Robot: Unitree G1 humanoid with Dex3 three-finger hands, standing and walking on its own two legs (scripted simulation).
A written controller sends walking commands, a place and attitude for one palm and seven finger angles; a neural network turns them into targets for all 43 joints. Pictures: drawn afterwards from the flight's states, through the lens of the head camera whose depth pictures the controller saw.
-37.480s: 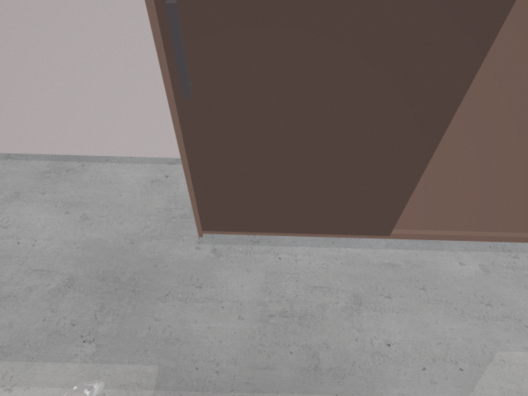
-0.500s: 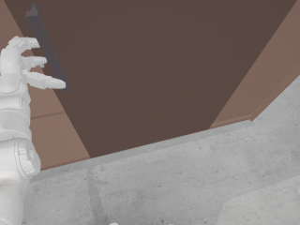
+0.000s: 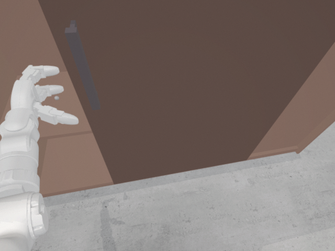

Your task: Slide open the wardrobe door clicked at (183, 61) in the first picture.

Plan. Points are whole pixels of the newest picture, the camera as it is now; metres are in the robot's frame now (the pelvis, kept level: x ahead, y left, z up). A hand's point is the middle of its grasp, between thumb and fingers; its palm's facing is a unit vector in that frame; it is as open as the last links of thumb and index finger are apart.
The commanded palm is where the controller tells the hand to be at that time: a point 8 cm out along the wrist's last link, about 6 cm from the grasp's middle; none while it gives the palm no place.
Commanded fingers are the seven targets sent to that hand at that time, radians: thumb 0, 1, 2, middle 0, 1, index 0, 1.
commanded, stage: slip the hand off the handle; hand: left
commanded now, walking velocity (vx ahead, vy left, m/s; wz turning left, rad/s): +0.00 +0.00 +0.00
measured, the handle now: (86, 70) +0.54 +0.22 +0.13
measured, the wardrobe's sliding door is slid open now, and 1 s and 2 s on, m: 0.42 0.42 0.42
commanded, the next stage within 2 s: draw the hand back to the body in 0.58 s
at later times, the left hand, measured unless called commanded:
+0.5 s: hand (52, 127) +0.35 +0.25 +0.12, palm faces +0.25 -0.95 -0.15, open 14.6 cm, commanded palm +0.32 +0.29 +0.13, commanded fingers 0.00 -0.55 0.20 -0.25 -1.15 -0.25 -1.15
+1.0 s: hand (40, 136) +0.31 +0.25 +0.14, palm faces +0.28 -0.96 +0.00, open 14.6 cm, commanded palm +0.26 +0.28 +0.15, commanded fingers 0.00 -0.55 0.20 -0.25 -1.15 -0.25 -1.15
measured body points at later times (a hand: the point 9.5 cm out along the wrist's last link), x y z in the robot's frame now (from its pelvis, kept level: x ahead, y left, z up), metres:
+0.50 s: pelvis -0.02 -0.01 +0.00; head -0.01 -0.01 +0.45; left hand +0.33 +0.30 +0.13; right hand +0.14 -0.26 -0.08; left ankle +0.01 +0.09 -0.72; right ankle -0.02 -0.13 -0.72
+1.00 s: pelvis -0.01 -0.03 +0.01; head -0.02 -0.03 +0.46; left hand +0.29 +0.30 +0.15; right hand +0.13 -0.28 -0.08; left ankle +0.01 +0.09 -0.72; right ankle -0.02 -0.13 -0.72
